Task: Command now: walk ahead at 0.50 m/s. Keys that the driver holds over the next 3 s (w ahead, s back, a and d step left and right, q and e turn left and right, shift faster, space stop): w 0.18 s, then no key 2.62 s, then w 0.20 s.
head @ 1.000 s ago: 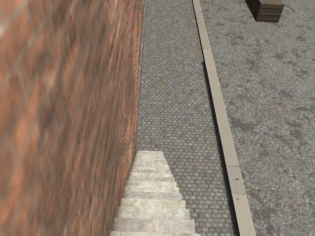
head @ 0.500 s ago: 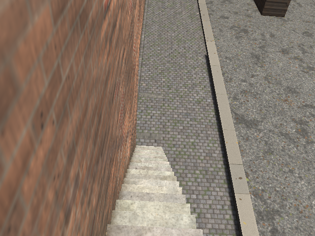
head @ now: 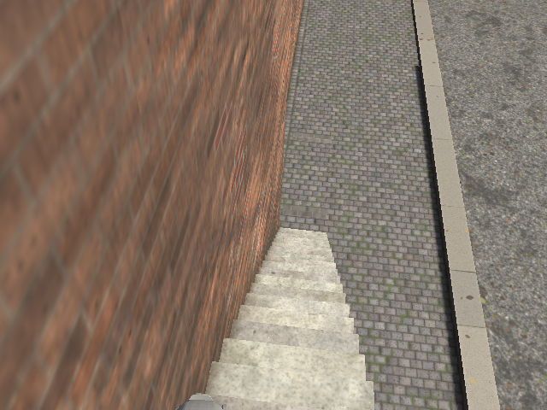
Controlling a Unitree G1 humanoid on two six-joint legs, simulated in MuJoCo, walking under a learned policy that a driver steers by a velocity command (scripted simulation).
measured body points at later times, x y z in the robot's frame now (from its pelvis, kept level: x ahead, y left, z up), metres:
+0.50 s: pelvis +0.22 +0.02 -0.22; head +0.23 +0.03 +0.23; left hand +0.33 +0.25 -0.36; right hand +0.25 -0.21 -0.36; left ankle +0.18 +0.11 -0.91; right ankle +0.32 -0.13 -0.86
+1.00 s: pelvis +0.34 -0.07 -0.40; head +0.32 -0.09 +0.05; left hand +0.31 +0.15 -0.55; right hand +0.49 -0.29 -0.53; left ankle +0.41 +0.08 -0.96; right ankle +0.40 -0.15 -1.12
